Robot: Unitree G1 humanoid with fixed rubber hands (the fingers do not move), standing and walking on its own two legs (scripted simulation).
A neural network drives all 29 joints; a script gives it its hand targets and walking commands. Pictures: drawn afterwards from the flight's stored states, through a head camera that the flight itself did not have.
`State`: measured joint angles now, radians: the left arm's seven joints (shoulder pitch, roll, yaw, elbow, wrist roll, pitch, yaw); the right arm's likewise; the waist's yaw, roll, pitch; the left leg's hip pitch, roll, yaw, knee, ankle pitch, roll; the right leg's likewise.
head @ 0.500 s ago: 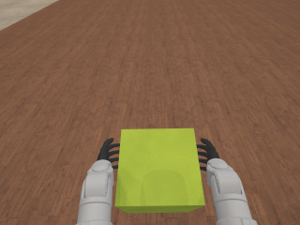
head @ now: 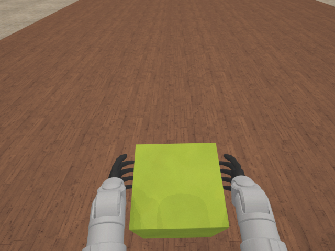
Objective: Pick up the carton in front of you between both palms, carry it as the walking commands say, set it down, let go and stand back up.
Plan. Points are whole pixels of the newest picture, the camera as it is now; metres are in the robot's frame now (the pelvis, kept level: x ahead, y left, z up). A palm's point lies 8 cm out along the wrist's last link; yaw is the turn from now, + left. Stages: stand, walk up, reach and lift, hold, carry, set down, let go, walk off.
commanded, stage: hold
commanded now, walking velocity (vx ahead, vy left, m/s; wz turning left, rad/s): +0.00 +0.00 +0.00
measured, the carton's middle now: (176, 194) +0.31 +0.00 -0.05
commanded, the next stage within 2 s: set down in 0.52 s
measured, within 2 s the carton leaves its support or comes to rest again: neither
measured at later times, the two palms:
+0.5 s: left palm (116, 178) +0.30 +0.15 +0.05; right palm (236, 177) +0.30 -0.15 +0.05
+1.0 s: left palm (129, 184) +0.35 +0.14 -0.05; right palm (226, 183) +0.35 -0.15 -0.06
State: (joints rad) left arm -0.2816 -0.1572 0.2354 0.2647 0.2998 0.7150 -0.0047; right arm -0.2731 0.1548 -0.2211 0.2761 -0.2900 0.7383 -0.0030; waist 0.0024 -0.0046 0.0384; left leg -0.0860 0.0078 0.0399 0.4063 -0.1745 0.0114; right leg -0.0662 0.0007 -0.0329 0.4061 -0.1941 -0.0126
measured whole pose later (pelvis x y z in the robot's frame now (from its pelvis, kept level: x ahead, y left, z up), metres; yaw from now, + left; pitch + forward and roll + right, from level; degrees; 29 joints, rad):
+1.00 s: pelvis -0.01 +0.00 -0.02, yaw +0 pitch +9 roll +0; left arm -0.57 -0.26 0.52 0.52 0.44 0.33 0.04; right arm -0.57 0.17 -0.50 0.57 -0.46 0.33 0.02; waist 0.01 0.00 0.10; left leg -0.58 -0.04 -0.03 0.66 -0.24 0.01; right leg -0.57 0.04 0.05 0.68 -0.27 -0.01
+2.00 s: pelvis -0.06 -0.01 -0.28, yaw +1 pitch +46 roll +3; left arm -1.02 -0.15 0.54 0.58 0.20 0.24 0.21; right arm -1.15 -0.14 -0.33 0.83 -0.20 0.28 -0.05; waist 0.01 0.03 -0.08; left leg -2.04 -0.11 -0.05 1.73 -0.49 -0.06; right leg -2.05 0.12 0.05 1.77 -0.52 0.00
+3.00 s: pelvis -0.07 -0.02 -0.40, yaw +4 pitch +38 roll +5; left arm -1.33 -0.01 0.58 0.81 0.13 0.19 0.15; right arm -1.54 -0.34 -0.24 1.15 -0.17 0.21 0.03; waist 0.01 0.06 0.28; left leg -2.23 -0.16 -0.01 2.13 -0.58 -0.10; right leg -2.24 0.09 0.03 2.20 -0.62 -0.02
